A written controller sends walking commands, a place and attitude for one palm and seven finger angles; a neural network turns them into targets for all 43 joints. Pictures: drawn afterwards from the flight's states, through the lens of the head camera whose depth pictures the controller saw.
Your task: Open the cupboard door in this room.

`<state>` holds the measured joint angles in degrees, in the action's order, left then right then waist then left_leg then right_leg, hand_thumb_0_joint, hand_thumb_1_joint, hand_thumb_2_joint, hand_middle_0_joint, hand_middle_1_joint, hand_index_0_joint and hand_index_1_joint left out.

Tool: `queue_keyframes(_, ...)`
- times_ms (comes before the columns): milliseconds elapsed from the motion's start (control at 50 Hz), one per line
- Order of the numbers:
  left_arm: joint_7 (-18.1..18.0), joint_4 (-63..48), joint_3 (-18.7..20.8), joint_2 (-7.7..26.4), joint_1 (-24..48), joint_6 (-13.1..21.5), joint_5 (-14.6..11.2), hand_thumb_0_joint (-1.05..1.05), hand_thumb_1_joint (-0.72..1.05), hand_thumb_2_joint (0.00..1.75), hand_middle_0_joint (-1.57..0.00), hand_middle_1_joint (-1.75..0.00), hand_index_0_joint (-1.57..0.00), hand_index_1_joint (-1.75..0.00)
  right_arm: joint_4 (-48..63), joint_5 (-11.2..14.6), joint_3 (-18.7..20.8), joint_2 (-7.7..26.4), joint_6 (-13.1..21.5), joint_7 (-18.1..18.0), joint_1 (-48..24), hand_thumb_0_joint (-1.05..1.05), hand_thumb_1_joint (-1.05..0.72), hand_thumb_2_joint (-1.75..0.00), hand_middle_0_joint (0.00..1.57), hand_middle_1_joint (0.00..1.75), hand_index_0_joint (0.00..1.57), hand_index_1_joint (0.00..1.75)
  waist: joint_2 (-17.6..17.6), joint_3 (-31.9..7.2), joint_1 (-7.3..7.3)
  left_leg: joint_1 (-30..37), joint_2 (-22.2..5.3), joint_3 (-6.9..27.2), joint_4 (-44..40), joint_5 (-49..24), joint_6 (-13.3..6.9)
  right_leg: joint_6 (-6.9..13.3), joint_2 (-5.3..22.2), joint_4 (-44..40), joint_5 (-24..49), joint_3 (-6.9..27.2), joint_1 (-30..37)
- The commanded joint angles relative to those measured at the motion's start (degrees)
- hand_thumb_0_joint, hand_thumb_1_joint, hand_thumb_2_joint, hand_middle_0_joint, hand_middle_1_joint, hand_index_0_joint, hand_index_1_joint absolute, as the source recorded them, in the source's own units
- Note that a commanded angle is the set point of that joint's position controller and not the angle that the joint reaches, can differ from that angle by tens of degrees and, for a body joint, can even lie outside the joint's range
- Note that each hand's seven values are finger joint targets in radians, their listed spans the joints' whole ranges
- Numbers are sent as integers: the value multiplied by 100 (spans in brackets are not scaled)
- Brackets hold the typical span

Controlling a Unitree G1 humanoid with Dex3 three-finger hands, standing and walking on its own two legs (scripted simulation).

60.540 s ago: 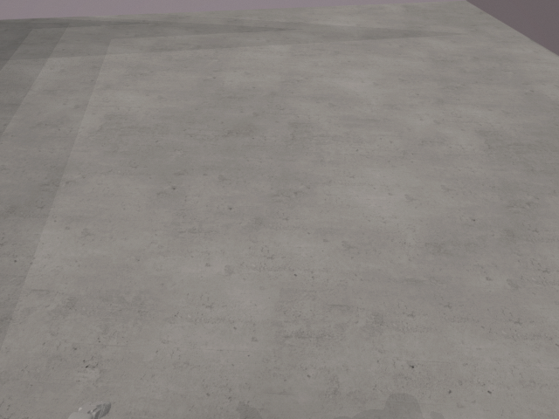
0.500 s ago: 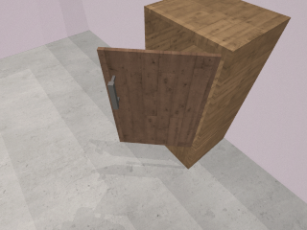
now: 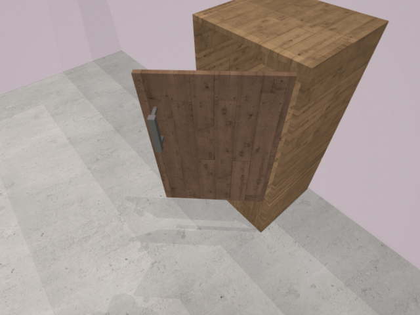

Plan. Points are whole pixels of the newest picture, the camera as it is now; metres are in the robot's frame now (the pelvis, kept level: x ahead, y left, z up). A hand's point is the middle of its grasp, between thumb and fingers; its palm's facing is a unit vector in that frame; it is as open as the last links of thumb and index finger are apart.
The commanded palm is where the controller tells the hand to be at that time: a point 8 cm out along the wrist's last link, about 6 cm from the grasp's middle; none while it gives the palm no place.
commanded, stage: look again from close up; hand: left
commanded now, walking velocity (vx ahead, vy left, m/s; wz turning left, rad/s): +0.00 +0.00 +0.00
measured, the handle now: (157, 130) +0.61 +0.18 -0.04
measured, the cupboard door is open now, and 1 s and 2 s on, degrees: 45 45 45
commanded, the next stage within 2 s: shuffle to correct the standing spot in 0.30 s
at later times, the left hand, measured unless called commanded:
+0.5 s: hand out of the picture +0.01 +0.17 -0.17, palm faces -0.01 -0.98 -0.21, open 7.3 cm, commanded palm none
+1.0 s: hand out of the picture +0.08 +0.18 -0.17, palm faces +0.00 -0.97 -0.24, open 7.4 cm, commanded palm none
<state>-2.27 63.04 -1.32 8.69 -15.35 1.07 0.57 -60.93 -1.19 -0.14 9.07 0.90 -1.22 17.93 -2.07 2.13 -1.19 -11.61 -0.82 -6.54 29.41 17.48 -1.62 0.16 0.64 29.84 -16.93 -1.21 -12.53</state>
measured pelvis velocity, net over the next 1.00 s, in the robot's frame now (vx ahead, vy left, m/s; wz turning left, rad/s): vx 0.05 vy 0.00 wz -0.03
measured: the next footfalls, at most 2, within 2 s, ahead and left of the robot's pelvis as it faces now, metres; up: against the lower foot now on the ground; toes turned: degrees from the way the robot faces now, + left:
none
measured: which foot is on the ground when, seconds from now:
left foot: down 0.00-1.00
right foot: down 0.00-1.00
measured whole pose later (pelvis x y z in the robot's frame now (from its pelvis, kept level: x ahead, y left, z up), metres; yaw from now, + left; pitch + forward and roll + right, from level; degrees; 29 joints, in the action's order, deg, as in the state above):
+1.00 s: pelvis +0.05 +0.00 +0.00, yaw -2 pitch +1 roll +1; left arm -3.1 60.5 1.3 9.4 -14.0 0.5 0.7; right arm -61.8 -0.8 1.9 8.4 0.1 -2.9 13.7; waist 0.3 4.0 -0.1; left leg -9.1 -1.0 -8.3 31.2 17.6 -0.6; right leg 0.7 1.3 34.2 -17.8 -1.6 -12.0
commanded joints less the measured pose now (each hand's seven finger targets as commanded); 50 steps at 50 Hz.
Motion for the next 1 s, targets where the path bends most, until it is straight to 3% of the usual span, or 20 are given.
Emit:
queue_keyframes(0,-15,-242,128,549,-244,54,6,0,90,90,-20,-30,-20,-30,257,23,45,556,127,-28,248,0,-90,-90,20,30,20,30,278,197,89,-166,-621,773,-815,-882,-86,257,403,-382,694,470,-98)
queue_keyframes(120,-8,-255,136,576,-226,36,5,0,90,90,-20,-30,-20,-30,109,24,44,547,109,-14,220,0,-90,-90,20,30,20,30,451,316,95,-88,-569,706,-942,-560,-77,227,418,-505,559,552,-232)
queue_keyframes(160,-8,-259,152,599,-231,31,9,0,90,90,-20,-30,-20,-30,64,20,46,540,118,-14,201,0,-90,-90,20,30,20,30,248,257,108,-62,-576,701,-981,-611,-84,223,417,-488,610,538,-171)
queue_keyframes(380,4,-164,180,676,-232,52,14,0,90,90,-20,-30,-20,-30,-108,39,65,565,136,-46,40,0,-90,-90,20,30,20,30,209,81,113,241,-591,576,-875,-1074,-47,228,485,-560,1246,601,-56)
queue_keyframes(420,24,-120,190,611,-328,26,34,0,90,90,-20,-30,-20,-30,-147,19,57,534,101,-24,112,0,-90,-90,20,30,20,30,245,79,132,168,-553,537,-845,-260,-64,284,444,-530,361,607,-64)
queue_keyframes(480,76,-178,236,662,-368,2,75,0,90,90,-20,-30,-20,-30,-76,-3,88,544,56,26,58,0,-90,-90,20,30,20,30,303,466,156,-192,-459,512,-728,735,-99,394,446,-656,-849,767,-351)
queue_keyframes(560,112,-196,312,708,-491,42,82,0,90,90,-20,-30,-20,-30,0,-10,92,450,86,41,102,0,-90,-90,20,30,20,30,513,583,155,-352,-296,334,-260,563,-92,547,576,-747,-856,1047,-372)
queue_keyframes(620,111,-146,383,781,-693,94,62,0,90,90,-20,-30,-20,-30,37,3,78,389,162,21,160,0,-90,-90,20,30,20,30,774,299,170,-395,-173,138,196,74,-46,693,796,-652,195,1226,40)
queue_keyframes(660,87,-113,425,776,-788,100,67,0,90,90,-20,-30,-20,-30,18,15,75,343,199,-5,165,0,-90,-90,20,30,20,30,658,222,161,-306,-155,85,305,-374,-23,745,837,-404,1240,1147,192)
queue_keyframes(680,67,-136,412,703,-708,85,64,0,90,90,-20,-30,-20,-30,-39,19,63,328,213,-31,279,0,-90,-90,20,30,20,30,447,150,94,37,-282,175,71,-1023,-19,660,700,-109,1909,865,98)
queue_keyframes(700,48,-172,374,592,-573,68,72,0,90,90,-20,-30,-20,-30,-152,22,69,407,229,-62,479,0,-90,-90,20,30,20,30,47,17,18,540,-532,365,-70,-2317,-63,490,426,380,2353,429,-92)
queue_keyframes(740,-21,-215,310,365,-437,60,40,0,90,90,-20,-30,-20,-30,-294,39,117,631,208,-170,743,0,-90,-90,20,30,20,30,-714,-124,-12,1258,-1110,746,-109,-5465,-359,201,138,848,1505,-68,-477)
queue_keyframes(760,-61,-228,306,361,-376,43,3,0,90,90,-20,-30,-20,-30,-281,62,124,665,180,-196,673,0,-90,-90,20,30,20,30,-726,-63,52,1328,-1254,801,-114,-6402,-429,140,134,726,606,-102,-541)
queue_keyframes(780,-78,-236,320,405,-380,24,-11,0,90,90,-20,-30,-20,-30,-214,68,151,738,158,-212,493,0,-90,-90,20,30,20,30,-623,19,121,1336,-1259,760,-122,-6628,-424,127,162,469,263,-82,-521)
queue_keyframes(800,-75,-227,364,531,-410,17,-1,0,90,90,-20,-30,-20,-30,-135,73,199,855,143,-229,308,0,-90,-90,20,30,20,30,-482,92,188,1279,-1140,678,-63,-6460,-367,138,193,176,671,-76,-378)
queue_keyframes(820,-81,-207,389,576,-522,18,-3,0,90,90,-20,-30,-20,-30,-65,85,217,791,122,-243,176,0,-90,-90,20,30,20,30,-257,27,218,1117,-968,561,62,-5954,-262,153,295,-3,1799,34,-100)
queue_keyframes(860,-120,-180,420,680,-706,25,18,0,90,90,-20,-30,-20,-30,61,91,249,545,58,-240,136,0,-90,-90,20,30,20,30,345,-165,187,611,-653,302,230,-4357,-43,193,643,196,4279,329,390)
queue_keyframes(880,-126,-205,424,732,-705,15,23,0,90,90,-20,-30,-20,-30,53,87,262,489,25,-228,144,0,-90,-90,20,30,20,30,498,-319,170,470,-573,226,216,-3612,20,237,789,312,4858,394,541)
queue_keyframes(920,-122,-318,434,756,-588,-18,34,0,90,90,-20,-30,-20,-30,95,65,302,439,-9,-199,113,0,-90,-90,20,30,20,30,580,-459,137,453,-500,146,151,-3056,70,274,859,410,4936,414,497)
queue_keyframes(980,-108,-485,446,722,-422,-38,40,0,90,90,-20,-30,-20,-30,141,35,317,437,-6,-178,73,0,-90,-90,20,30,20,30,411,-500,139,609,-565,138,32,-3253,49,234,756,441,4320,388,315)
